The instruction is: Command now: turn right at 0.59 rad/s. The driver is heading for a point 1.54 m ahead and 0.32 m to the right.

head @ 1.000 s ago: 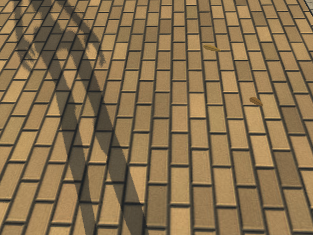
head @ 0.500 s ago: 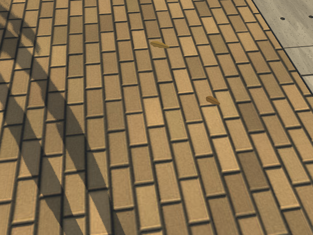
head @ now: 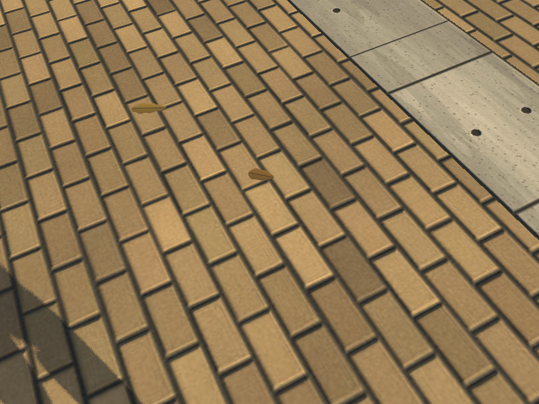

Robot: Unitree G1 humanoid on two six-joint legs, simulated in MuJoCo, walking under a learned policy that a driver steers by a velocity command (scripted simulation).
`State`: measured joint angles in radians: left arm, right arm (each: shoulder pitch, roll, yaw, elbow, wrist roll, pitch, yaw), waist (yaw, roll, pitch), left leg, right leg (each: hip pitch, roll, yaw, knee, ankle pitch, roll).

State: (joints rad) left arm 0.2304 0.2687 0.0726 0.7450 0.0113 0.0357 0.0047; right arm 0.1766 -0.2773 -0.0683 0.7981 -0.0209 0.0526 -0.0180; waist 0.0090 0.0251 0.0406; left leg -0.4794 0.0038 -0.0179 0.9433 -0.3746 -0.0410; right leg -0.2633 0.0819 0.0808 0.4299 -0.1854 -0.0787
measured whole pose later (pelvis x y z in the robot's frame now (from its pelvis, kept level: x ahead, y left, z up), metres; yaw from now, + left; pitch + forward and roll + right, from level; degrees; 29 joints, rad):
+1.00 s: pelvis +0.10 -0.07 -0.01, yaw -26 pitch +1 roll +0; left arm 0.44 0.24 0.02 0.89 0.01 -0.06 -0.01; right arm 0.18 -0.29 -0.05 0.77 -0.04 0.00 0.06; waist 0.03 0.05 0.02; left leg -0.66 0.08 0.06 0.84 -0.11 0.00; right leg 0.13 0.09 0.03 0.16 -0.30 -0.09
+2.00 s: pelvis +0.61 -0.34 +0.00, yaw -17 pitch +0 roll -1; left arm 0.37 0.22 0.04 0.97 0.02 -0.10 0.01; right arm 0.19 -0.26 -0.06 0.88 -0.03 0.00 0.04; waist 0.01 0.04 0.04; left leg -0.66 0.10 0.01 0.96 -0.08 0.05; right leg -0.03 0.04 -0.22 0.25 -0.23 -0.07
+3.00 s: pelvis +1.16 -0.39 +0.00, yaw +15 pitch +1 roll -1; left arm 0.34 0.25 0.04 0.86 0.02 -0.09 -0.01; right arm 0.21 -0.29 -0.05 0.79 -0.04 -0.02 0.04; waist 0.03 0.05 0.02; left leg -0.55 -0.01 -0.08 1.03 -0.27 0.05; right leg -0.15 0.03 -0.07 0.32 -0.19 -0.05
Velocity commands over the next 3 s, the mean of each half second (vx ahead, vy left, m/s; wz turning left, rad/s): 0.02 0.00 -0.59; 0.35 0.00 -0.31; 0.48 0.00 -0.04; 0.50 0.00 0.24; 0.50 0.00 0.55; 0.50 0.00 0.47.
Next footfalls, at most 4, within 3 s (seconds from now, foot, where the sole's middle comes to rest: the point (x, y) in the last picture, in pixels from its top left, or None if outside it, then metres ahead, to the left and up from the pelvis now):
0.20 left None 0.05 0.12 -0.78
0.66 right None -0.02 -0.10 -0.78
1.14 left None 0.38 -0.10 -0.78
1.68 right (465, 357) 0.57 -0.41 -0.78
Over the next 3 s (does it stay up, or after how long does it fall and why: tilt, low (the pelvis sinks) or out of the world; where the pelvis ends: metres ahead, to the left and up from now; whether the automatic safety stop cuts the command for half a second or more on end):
stays up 1.16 -0.39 0.00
